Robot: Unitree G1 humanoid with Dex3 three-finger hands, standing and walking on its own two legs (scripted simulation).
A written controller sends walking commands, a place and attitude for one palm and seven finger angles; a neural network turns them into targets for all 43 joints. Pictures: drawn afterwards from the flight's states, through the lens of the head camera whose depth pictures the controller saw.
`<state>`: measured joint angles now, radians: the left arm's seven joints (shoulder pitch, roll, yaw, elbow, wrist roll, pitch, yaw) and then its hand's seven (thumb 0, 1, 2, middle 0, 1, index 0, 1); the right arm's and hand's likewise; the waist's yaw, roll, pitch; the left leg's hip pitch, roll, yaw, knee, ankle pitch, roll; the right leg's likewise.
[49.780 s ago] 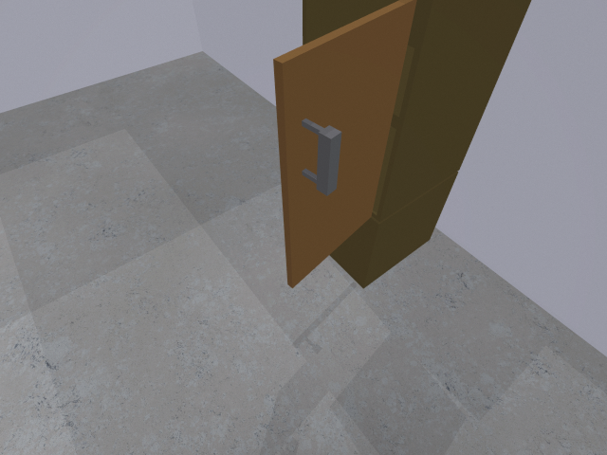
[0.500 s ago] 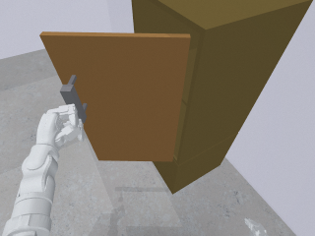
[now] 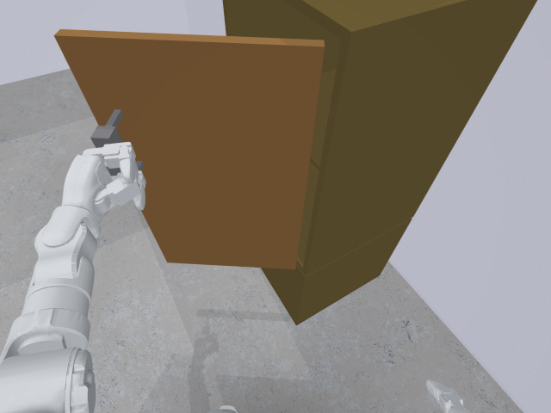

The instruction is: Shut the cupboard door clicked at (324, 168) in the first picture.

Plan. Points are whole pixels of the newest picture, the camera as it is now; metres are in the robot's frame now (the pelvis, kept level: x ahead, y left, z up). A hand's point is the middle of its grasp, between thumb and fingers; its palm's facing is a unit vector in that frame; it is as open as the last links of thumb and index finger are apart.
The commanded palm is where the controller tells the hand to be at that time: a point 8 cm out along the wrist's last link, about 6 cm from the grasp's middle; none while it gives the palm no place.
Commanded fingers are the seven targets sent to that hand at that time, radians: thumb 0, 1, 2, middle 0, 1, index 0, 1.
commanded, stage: push the door shut along its arc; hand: left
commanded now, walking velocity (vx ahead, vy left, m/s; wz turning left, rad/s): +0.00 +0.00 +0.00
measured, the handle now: (123, 153) +0.48 +0.26 +0.10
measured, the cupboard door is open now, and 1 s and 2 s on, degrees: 57 36 22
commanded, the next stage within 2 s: pull the fist back off the door in 1.56 s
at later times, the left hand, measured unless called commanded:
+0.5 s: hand (157, 153) +0.47 +0.20 +0.11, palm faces -0.19 -0.98 -0.03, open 3.1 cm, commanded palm +0.47 +0.24 +0.11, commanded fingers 0.00 0.90 0.90 -1.30 -1.50 -1.30 -1.50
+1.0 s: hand (189, 128) +0.53 +0.16 +0.11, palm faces -0.32 -0.95 +0.01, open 3.1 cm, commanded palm +0.54 +0.21 +0.11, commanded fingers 0.00 0.90 0.90 -1.30 -1.50 -1.30 -1.50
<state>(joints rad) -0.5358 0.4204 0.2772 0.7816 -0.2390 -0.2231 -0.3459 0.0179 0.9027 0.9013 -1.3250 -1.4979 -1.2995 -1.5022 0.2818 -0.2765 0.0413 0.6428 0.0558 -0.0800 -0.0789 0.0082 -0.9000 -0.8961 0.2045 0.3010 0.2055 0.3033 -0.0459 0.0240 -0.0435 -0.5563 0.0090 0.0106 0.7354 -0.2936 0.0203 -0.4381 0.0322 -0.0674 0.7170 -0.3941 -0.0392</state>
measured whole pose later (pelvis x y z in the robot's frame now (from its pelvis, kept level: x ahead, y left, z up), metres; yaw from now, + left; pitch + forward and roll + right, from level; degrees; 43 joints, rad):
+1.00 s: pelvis +0.01 +0.02 -0.02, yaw -2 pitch +18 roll -3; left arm -1.08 0.59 0.30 1.26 -0.14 -0.24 -0.52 0.02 0.90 0.90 -1.30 -1.50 -1.30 -1.50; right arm 0.38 -0.30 0.03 0.68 0.02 -0.03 -0.06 0.00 -0.90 -0.90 0.21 0.30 0.21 0.30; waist -0.19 0.03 -0.07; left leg -0.84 0.02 0.02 0.89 -0.36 0.04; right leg -0.71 0.04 -0.06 0.83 -0.44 -0.02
